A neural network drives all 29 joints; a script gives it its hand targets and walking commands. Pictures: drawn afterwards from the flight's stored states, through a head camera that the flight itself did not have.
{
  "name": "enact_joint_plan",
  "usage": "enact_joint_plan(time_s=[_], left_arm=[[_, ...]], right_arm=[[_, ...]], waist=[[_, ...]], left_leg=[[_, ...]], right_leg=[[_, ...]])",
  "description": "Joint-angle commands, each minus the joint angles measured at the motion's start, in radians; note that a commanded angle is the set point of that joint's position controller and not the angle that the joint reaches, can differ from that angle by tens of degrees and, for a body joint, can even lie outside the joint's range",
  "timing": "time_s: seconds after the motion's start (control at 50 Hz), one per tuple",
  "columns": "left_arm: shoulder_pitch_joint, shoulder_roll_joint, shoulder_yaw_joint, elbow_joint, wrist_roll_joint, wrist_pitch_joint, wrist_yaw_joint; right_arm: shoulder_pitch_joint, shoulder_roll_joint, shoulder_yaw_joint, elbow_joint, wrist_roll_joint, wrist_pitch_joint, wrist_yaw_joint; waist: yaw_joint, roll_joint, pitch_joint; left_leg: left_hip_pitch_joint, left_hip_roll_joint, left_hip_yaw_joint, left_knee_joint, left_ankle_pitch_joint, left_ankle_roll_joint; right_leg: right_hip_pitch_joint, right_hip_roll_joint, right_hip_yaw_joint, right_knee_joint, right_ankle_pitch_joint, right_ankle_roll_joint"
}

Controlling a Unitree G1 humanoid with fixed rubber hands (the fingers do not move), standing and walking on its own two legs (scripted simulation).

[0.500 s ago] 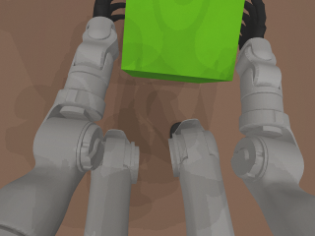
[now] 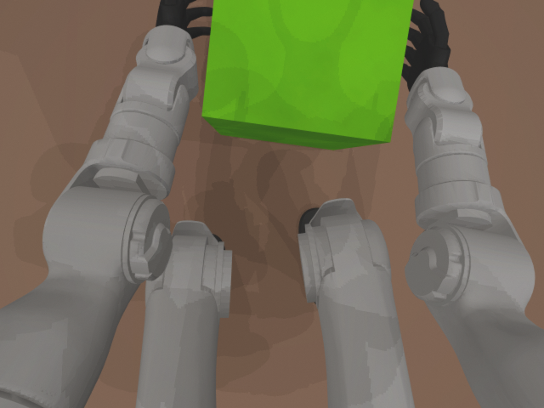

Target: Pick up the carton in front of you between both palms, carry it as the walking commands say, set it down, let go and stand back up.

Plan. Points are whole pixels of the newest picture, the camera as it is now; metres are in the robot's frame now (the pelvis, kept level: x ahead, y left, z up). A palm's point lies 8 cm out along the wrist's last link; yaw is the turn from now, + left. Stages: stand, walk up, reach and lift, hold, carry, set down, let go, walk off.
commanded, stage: set down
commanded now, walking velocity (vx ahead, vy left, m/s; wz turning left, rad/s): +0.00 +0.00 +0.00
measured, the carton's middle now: (294, 67) +0.50 -0.10 -0.25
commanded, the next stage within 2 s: let go in 1.82 s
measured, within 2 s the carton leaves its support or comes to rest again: rests again in 0.10 s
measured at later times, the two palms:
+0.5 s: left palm (172, 32) +0.54 +0.05 -0.18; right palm (421, 71) +0.47 -0.25 -0.18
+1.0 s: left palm (151, 11) +0.55 +0.06 -0.13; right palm (491, 55) +0.47 -0.30 -0.13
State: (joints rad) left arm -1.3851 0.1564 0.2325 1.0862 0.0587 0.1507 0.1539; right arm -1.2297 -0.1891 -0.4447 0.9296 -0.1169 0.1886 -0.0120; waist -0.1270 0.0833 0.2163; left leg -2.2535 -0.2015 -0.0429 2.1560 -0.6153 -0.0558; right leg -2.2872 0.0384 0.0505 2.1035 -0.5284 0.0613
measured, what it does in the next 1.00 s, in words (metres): stands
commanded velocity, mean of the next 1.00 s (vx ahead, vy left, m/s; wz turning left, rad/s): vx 0.00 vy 0.00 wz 0.00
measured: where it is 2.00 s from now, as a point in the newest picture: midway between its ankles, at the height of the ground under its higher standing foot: (263, 288)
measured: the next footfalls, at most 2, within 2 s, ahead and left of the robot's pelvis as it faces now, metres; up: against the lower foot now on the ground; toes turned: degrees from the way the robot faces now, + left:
none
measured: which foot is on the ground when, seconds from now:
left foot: down 0.00-1.00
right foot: down 0.00-1.00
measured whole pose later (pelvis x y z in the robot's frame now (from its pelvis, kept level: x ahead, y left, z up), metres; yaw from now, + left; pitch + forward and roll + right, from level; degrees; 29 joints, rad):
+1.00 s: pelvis -0.01 -0.01 +0.01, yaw -2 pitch +38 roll +1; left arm -1.28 0.30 0.06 0.85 -0.12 0.15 0.15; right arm -1.20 -0.34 -0.25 0.90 0.21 0.07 -0.07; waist -0.12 0.03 0.26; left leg -2.18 -0.08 -0.02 2.14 -0.62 -0.04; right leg -2.25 0.01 0.01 2.08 -0.49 0.00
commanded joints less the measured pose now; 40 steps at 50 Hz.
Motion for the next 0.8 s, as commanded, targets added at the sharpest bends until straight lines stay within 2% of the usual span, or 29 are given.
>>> enact_joint_plan(time_s=[0.0, 0.06, 0.08, 0.16, 0.32, 0.42, 0.46, 0.5, 0.52, 0.54, 0.56, 0.68, 0.78], left_arm=[[-0.47, -0.819, -0.252, -0.06, -0.062, -0.032, -0.237], [-0.466, -0.801, -0.25, -0.047, -0.066, -0.039, -0.24], [-0.467, -0.788, -0.245, -0.037, -0.063, -0.04, -0.243], [-0.447, -0.74, -0.225, -0.014, -0.046, -0.043, -0.245], [-0.422, -0.631, -0.17, 0.038, -0.012, -0.039, -0.246], [-0.427, -0.542, -0.173, 0.035, -0.024, -0.05, -0.229], [-0.392, -0.392, -0.157, 0.023, -0.037, -0.062, -0.197], [-0.318, -0.046, -0.128, 0.018, -0.058, -0.081, -0.119], [-0.279, 0.149, -0.126, 0.01, -0.079, -0.092, -0.071], [-0.279, 0.212, -0.138, 0.005, -0.105, -0.094, -0.041], [-0.28, 0.226, -0.155, 0.002, -0.131, -0.095, -0.031], [-0.315, 0.207, -0.246, -0.09, -0.226, -0.112, -0.044], [-0.27, 0.24, -0.239, -0.21, -0.236, -0.1, -0.031]], right_arm=[[-0.602, 0.656, 0.314, -0.084, 0.079, -0.053, 0.229], [-0.601, 0.64, 0.315, -0.069, 0.083, -0.061, 0.224], [-0.581, 0.626, 0.304, -0.052, 0.072, -0.061, 0.222], [-0.554, 0.591, 0.269, -0.02, 0.051, -0.064, 0.215], [-0.526, 0.498, 0.2, 0.045, 0.015, -0.064, 0.207], [-0.496, 0.414, 0.158, 0.082, 0.014, -0.083, 0.188], [-0.433, 0.27, 0.111, 0.109, 0.016, -0.106, 0.154], [-0.3, -0.051, 0.023, 0.163, 0.019, -0.147, 0.075], [-0.245, -0.238, -0.011, 0.176, 0.037, -0.174, 0.023], [-0.247, -0.296, -0.009, 0.18, 0.071, -0.192, -0.012], [-0.257, -0.317, 0.012, 0.185, 0.105, -0.205, -0.026], [-0.321, -0.328, 0.157, 0.166, 0.294, -0.244, -0.018], [-0.279, -0.355, 0.199, 0.092, 0.365, -0.233, -0.021]], waist=[[-0.097, 0.049, -0.938], [-0.091, 0.048, -0.911], [-0.102, 0.047, -0.89], [-0.092, 0.06, -0.826], [-0.075, 0.053, -0.723], [-0.081, 0.044, -0.725], [-0.088, 0.035, -0.739], [-0.101, 0.019, -0.765], [-0.108, 0.011, -0.789], [-0.11, 0.004, -0.811], [-0.104, 0.01, -0.821], [-0.074, 0.03, -0.924], [-0.062, 0.024, -1.138]], left_leg=[[0.272, -0.006, 0.074, -0.173, 0.257, 0.047], [0.256, -0.004, 0.072, -0.163, 0.262, 0.049], [0.248, -0.002, 0.071, -0.161, 0.248, 0.048], [0.229, -0.001, 0.067, -0.164, 0.218, 0.049], [0.215, 0.01, 0.051, -0.165, 0.155, 0.055], [0.249, 0.025, 0.047, -0.159, 0.15, 0.042], [0.281, 0.039, 0.05, -0.157, 0.154, 0.03], [0.322, 0.064, 0.051, -0.157, 0.157, 0.012], [0.347, 0.079, 0.047, -0.161, 0.158, 0.004], [0.373, 0.09, 0.04, -0.164, 0.161, -0.001], [0.385, 0.095, 0.04, -0.16, 0.169, -0.003], [0.414, 0.129, 0.032, -0.126, 0.258, 0.003], [0.52, 0.132, 0.062, -0.111, 0.286, 0.011]], right_leg=[[0.505, 0.045, -0.106, -0.117, 0.371, -0.053], [0.503, 0.043, -0.099, -0.108, 0.378, -0.056], [0.504, 0.041, -0.095, -0.109, 0.369, -0.055], [0.466, 0.039, -0.089, -0.105, 0.327, -0.061], [0.402, 0.031, -0.081, -0.101, 0.231, -0.071], [0.413, 0.017, -0.088, -0.092, 0.228, -0.06], [0.435, 0.005, -0.098, -0.091, 0.239, -0.048], [0.475, -0.015, -0.108, -0.089, 0.249, -0.033], [0.495, -0.026, -0.11, -0.092, 0.254, -0.027], [0.509, -0.031, -0.104, -0.1, 0.258, -0.025], [0.513, -0.034, -0.098, -0.103, 0.265, -0.028], [0.525, -0.061, -0.062, -0.087, 0.39, -0.043], [0.693, -0.053, -0.063, -0.095, 0.467, -0.038]])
